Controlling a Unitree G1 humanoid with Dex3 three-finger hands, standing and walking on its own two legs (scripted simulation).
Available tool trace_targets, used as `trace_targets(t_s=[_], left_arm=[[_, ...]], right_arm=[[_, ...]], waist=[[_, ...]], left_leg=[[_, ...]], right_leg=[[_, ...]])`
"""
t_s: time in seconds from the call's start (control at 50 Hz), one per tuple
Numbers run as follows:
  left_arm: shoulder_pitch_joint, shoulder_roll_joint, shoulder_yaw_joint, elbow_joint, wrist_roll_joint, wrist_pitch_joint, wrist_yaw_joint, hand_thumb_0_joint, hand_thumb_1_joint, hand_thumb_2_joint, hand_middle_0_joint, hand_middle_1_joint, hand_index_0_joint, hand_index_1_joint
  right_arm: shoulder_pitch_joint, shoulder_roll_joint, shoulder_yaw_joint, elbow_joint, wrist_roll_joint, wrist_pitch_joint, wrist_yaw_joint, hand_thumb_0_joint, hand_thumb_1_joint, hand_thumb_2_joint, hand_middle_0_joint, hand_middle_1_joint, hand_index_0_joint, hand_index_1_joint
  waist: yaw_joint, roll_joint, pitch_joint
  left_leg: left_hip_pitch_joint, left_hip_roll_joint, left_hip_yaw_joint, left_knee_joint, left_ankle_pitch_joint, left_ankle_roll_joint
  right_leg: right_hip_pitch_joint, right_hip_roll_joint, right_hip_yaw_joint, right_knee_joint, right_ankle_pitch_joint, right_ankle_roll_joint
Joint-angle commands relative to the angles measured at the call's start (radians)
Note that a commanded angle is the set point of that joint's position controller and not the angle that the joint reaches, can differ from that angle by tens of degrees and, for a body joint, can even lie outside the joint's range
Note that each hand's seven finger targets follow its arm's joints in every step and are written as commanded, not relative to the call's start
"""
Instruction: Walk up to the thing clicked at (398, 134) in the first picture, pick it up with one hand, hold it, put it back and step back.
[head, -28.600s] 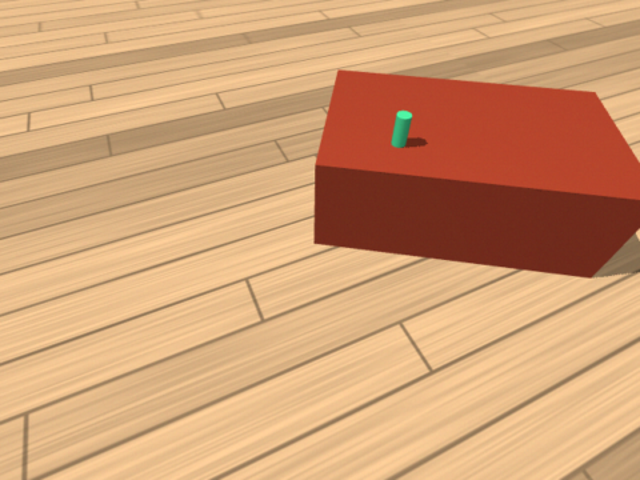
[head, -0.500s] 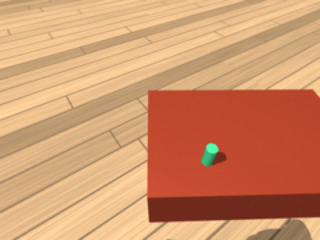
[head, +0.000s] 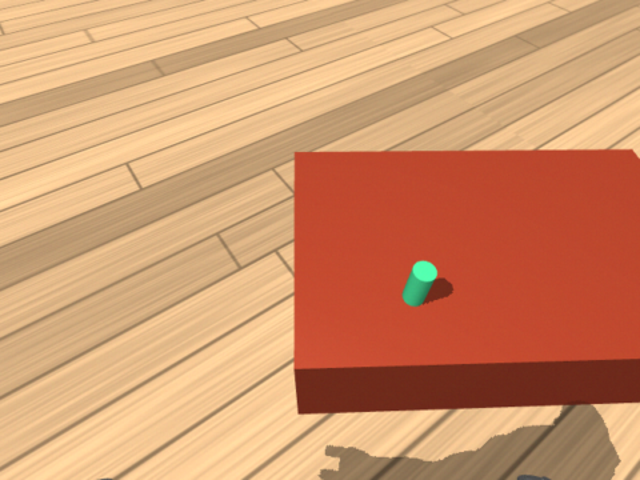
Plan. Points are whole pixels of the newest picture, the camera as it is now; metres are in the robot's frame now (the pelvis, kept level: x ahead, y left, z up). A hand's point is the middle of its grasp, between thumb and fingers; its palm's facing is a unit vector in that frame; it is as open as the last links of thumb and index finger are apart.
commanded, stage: step back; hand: right
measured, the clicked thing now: (418, 284) +0.52 -0.24 -0.30
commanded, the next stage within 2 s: none
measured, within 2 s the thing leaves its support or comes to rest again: neither
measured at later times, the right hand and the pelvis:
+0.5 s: hand out of the picture -0.03 -0.21 -0.15, palm faces +0.02 +0.91 -0.42, open 7.4 cm; pelvis -0.08 +0.06 -0.01, yaw -3 degrees
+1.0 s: hand out of the picture -0.11 -0.20 -0.16, palm faces -0.02 +0.90 -0.44, open 7.4 cm; pelvis -0.19 +0.07 -0.02, yaw -3 degrees
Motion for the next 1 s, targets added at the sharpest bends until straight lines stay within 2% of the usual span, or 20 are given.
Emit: trace_targets(t_s=[0.0,0.04,0.12,0.14,0.16,0.18,0.26,0.3,0.4,0.52,0.58,0.6,0.62,0.64,0.7,0.76,0.86,0.92,0.94,0.98], left_arm=[[-0.04,0.301,0.073,-0.137,0.015,-0.008,0.025,0.0,0.9,0.9,-0.2,-0.3,-0.2,-0.3],[-0.059,0.307,0.077,-0.182,0.036,-0.004,0.027,0.0,0.9,0.9,-0.2,-0.3,-0.2,-0.3],[-0.151,0.262,0.058,-0.249,0.039,0.02,0.028,0.0,0.9,0.9,-0.2,-0.3,-0.2,-0.3],[-0.145,0.256,0.053,-0.259,0.03,0.029,0.026,0.0,0.9,0.9,-0.2,-0.3,-0.2,-0.3],[-0.105,0.214,0.045,-0.267,0.017,0.04,0.025,0.0,0.9,0.9,-0.2,-0.3,-0.2,-0.3],[-0.104,0.183,0.043,-0.275,0.011,0.047,0.031,0.0,0.9,0.9,-0.2,-0.3,-0.2,-0.3],[-0.056,0.215,0.059,-0.248,0.025,0.056,0.048,0.0,0.9,0.9,-0.2,-0.3,-0.2,-0.3],[0.016,0.224,0.061,-0.24,0.01,0.057,0.042,0.0,0.9,0.9,-0.2,-0.3,-0.2,-0.3],[-0.02,0.209,0.072,-0.308,0.028,0.034,0.032,0.0,0.9,0.9,-0.2,-0.3,-0.2,-0.3],[0.055,0.18,0.08,-0.313,0.027,0.023,0.021,0.0,0.9,0.9,-0.2,-0.3,-0.2,-0.3],[0.139,0.211,0.091,-0.276,0.041,0.007,0.025,0.0,0.9,0.9,-0.2,-0.3,-0.2,-0.3],[0.125,0.28,0.108,-0.291,0.05,0.001,0.026,0.0,0.9,0.9,-0.2,-0.3,-0.2,-0.3],[0.074,0.325,0.114,-0.31,0.031,0.011,0.021,0.0,0.9,0.9,-0.2,-0.3,-0.2,-0.3],[0.045,0.358,0.116,-0.348,0.046,0.005,0.022,0.0,0.9,0.9,-0.2,-0.3,-0.2,-0.3],[-0.002,0.247,0.096,-0.372,0.027,0.01,0.029,0.0,0.9,0.9,-0.2,-0.3,-0.2,-0.3],[0.026,0.224,0.09,-0.387,0.037,0.017,0.031,0.0,0.9,0.9,-0.2,-0.3,-0.2,-0.3],[0.052,0.247,0.093,-0.409,0.041,0.035,0.03,0.0,0.9,0.9,-0.2,-0.3,-0.2,-0.3],[0.04,0.218,0.076,-0.428,0.019,0.058,0.019,0.0,0.9,0.9,-0.2,-0.3,-0.2,-0.3],[0.061,0.173,0.069,-0.438,0.016,0.058,0.017,0.0,0.9,0.9,-0.2,-0.3,-0.2,-0.3],[0.03,0.218,0.093,-0.424,0.032,0.061,0.041,0.0,0.9,0.9,-0.2,-0.3,-0.2,-0.3]], right_arm=[[0.062,-0.199,-0.065,-0.084,0.003,0.013,-0.012,0.0,-0.9,-0.9,0.2,0.3,0.2,0.3],[0.095,-0.205,-0.074,-0.107,-0.002,0.026,-0.005,0.0,-0.9,-0.9,0.2,0.3,0.2,0.3],[0.158,-0.209,-0.09,-0.126,0.0,0.018,-0.001,0.0,-0.9,-0.9,0.2,0.3,0.2,0.3],[0.17,-0.209,-0.091,-0.129,-0.011,0.013,-0.004,0.0,-0.9,-0.9,0.2,0.3,0.2,0.3],[0.133,-0.259,-0.105,-0.144,-0.032,0.007,-0.009,0.0,-0.9,-0.9,0.2,0.3,0.2,0.3],[0.119,-0.33,-0.121,-0.153,-0.044,0.001,-0.013,0.0,-0.9,-0.9,0.2,0.3,0.2,0.3],[0.02,-0.333,-0.12,-0.221,-0.036,-0.007,-0.03,0.0,-0.9,-0.9,0.2,0.3,0.2,0.3],[-0.03,-0.282,-0.104,-0.244,-0.042,-0.014,-0.038,0.0,-0.9,-0.9,0.2,0.3,0.2,0.3],[0.099,-0.251,-0.106,-0.243,-0.022,-0.014,-0.052,0.0,-0.9,-0.9,0.2,0.3,0.2,0.3],[0.083,-0.274,-0.108,-0.272,-0.015,-0.002,-0.043,0.0,-0.9,-0.9,0.2,0.3,0.2,0.3],[0.029,-0.243,-0.093,-0.295,0.004,0.006,-0.036,0.0,-0.9,-0.9,0.2,0.3,0.2,0.3],[0.017,-0.213,-0.081,-0.313,0.015,0.004,-0.034,0.0,-0.9,-0.9,0.2,0.3,0.2,0.3],[-0.004,-0.189,-0.075,-0.313,0.014,0.012,-0.04,0.0,-0.9,-0.9,0.2,0.3,0.2,0.3],[0.007,-0.214,-0.09,-0.302,0.004,0.018,-0.049,0.0,-0.9,-0.9,0.2,0.3,0.2,0.3],[0.06,-0.225,-0.082,-0.262,0.012,0.013,-0.04,0.0,-0.9,-0.9,0.2,0.3,0.2,0.3],[0.079,-0.213,-0.07,-0.267,0.006,0.002,-0.047,0.0,-0.9,-0.9,0.2,0.3,0.2,0.3],[0.105,-0.191,-0.073,-0.283,-0.008,-0.011,-0.045,0.0,-0.9,-0.9,0.2,0.3,0.2,0.3],[0.15,-0.217,-0.099,-0.261,-0.033,-0.027,-0.04,0.0,-0.9,-0.9,0.2,0.3,0.2,0.3],[0.128,-0.315,-0.122,-0.277,-0.05,-0.031,-0.039,0.0,-0.9,-0.9,0.2,0.3,0.2,0.3],[0.093,-0.398,-0.134,-0.307,-0.038,-0.03,-0.031,0.0,-0.9,-0.9,0.2,0.3,0.2,0.3]], waist=[[-0.008,-0.192,-0.185],[-0.015,-0.187,-0.201],[-0.069,-0.155,-0.209],[-0.075,-0.11,-0.183],[-0.051,0.104,-0.167],[-0.045,0.239,-0.126],[-0.027,0.169,-0.132],[0.028,0.138,-0.118],[-0.036,0.094,-0.161],[-0.028,0.152,-0.209],[0.016,0.053,-0.248],[0.014,-0.112,-0.238],[0.031,-0.251,-0.162],[0.045,-0.287,-0.125],[-0.003,-0.146,-0.097],[0.018,-0.125,-0.124],[0.017,-0.24,-0.173],[-0.008,-0.114,-0.176],[-0.002,0.144,-0.183],[-0.048,0.202,-0.151]], left_leg=[[-0.091,-0.067,0.013,0.355,-0.172,0.036],[-0.099,-0.038,-0.055,0.461,-0.296,0.055],[-0.052,-0.028,-0.022,0.231,-0.065,0.054],[-0.051,-0.002,-0.029,0.06,0.101,0.042],[-0.029,0.111,-0.211,-0.08,0.311,0.056],[0.037,0.228,-0.39,-0.113,0.541,0.095],[-0.053,0.319,-0.36,-0.031,0.643,0.265],[0.005,0.209,-0.214,0.026,0.647,0.21],[0.222,0.229,-0.234,0.093,0.697,0.246],[0.163,0.201,-0.176,0.156,0.593,0.203],[-0.035,0.136,-0.119,0.266,0.395,0.124],[-0.22,0.038,-0.085,0.35,0.194,0.071],[-0.284,-0.11,-0.012,0.516,-0.268,0.029],[-0.256,-0.095,-0.088,0.694,-0.415,0.011],[-0.31,-0.132,-0.145,0.755,-0.308,0.007],[-0.305,-0.138,-0.093,0.677,-0.252,-0.008],[-0.239,-0.04,-0.021,0.233,-0.207,-0.001],[-0.012,0.006,-0.087,-0.074,0.184,0.025],[0.074,0.233,-0.389,-0.093,0.374,0.096],[-0.11,0.421,-0.547,-0.1,0.424,0.292]], right_leg=[[0.072,-0.333,0.331,-0.074,0.384,-0.224],[0.011,-0.36,0.322,-0.027,0.363,-0.259],[-0.057,-0.236,0.181,0.122,0.282,-0.155],[-0.066,-0.184,0.151,0.199,0.202,-0.108],[-0.14,-0.051,0.097,0.35,0.024,-0.059],[-0.308,0.123,0.118,0.483,-0.388,-0.023],[-0.293,0.114,0.256,0.821,-0.436,-0.011],[-0.339,0.127,0.254,0.864,-0.335,-0.01],[-0.354,0.095,0.198,0.662,-0.349,0.037],[-0.15,0.04,0.079,0.242,-0.266,0.004],[0.105,-0.013,0.142,0.018,0.132,-0.036],[0.179,-0.143,0.345,0.052,0.3,-0.1],[0.068,-0.308,0.481,0.005,0.398,-0.258],[-0.046,-0.396,0.596,0.001,0.442,-0.345],[0.001,-0.232,0.325,0.058,0.49,-0.248],[0.061,-0.169,0.254,0.101,0.481,-0.212],[0.178,-0.19,0.267,0.169,0.424,-0.193],[-0.03,-0.09,0.211,0.321,0.141,-0.086],[-0.234,0.057,0.141,0.497,-0.164,-0.033],[-0.233,0.126,0.235,0.77,-0.534,-0.008]])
